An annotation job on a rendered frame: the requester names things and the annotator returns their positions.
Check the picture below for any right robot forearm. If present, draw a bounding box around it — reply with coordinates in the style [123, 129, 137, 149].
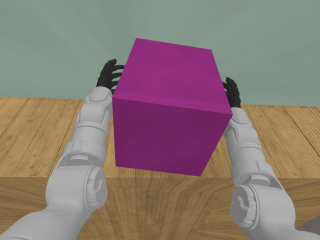
[222, 107, 296, 224]

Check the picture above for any left robot forearm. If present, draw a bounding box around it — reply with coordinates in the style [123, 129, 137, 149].
[45, 86, 113, 203]

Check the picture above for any robot left upper arm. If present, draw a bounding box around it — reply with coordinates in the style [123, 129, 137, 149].
[0, 165, 108, 240]

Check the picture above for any carton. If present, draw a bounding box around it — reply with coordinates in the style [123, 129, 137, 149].
[112, 38, 233, 177]

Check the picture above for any robot right upper arm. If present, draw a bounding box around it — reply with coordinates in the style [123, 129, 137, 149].
[229, 183, 320, 240]

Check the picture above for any robot right hand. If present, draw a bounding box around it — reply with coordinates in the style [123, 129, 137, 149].
[222, 77, 241, 108]

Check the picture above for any pedestal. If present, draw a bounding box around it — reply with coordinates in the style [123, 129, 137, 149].
[0, 96, 320, 240]

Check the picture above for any robot left hand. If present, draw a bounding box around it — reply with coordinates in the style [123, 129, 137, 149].
[96, 59, 125, 95]

